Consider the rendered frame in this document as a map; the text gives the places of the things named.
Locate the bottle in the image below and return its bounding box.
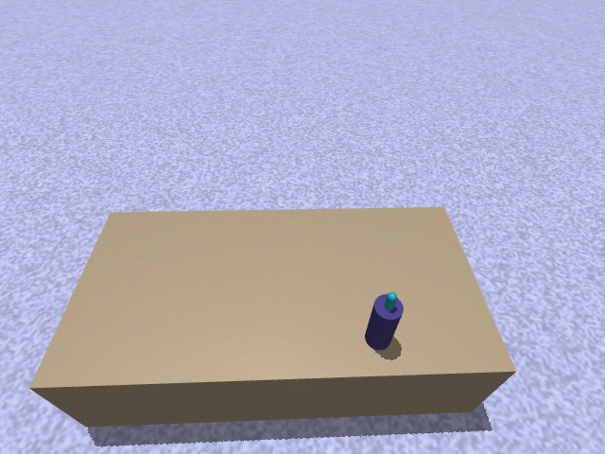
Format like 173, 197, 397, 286
365, 292, 404, 350

